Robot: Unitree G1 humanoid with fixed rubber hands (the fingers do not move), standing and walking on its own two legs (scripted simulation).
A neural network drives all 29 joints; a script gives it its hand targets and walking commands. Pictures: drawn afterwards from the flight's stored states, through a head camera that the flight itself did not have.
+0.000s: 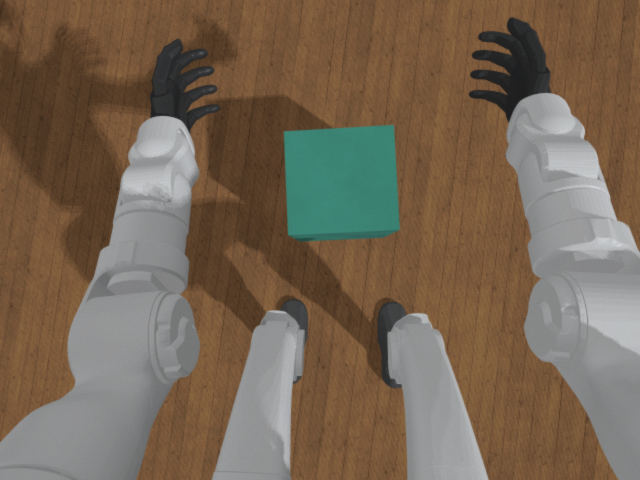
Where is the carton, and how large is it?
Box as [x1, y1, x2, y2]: [284, 125, 399, 241]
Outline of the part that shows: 393,125 284,131 288,234 290,236 300,241 383,237 399,229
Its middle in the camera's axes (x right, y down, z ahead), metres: +0.05 -0.11 +0.85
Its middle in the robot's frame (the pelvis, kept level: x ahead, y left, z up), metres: +0.49 +0.01 -0.51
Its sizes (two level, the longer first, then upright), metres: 0.210 0.200 0.250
